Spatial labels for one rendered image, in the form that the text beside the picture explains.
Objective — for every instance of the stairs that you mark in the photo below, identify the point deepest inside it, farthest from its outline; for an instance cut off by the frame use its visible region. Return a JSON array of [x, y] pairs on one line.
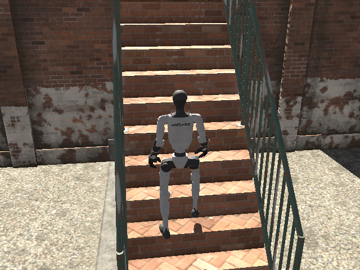
[[170, 45]]

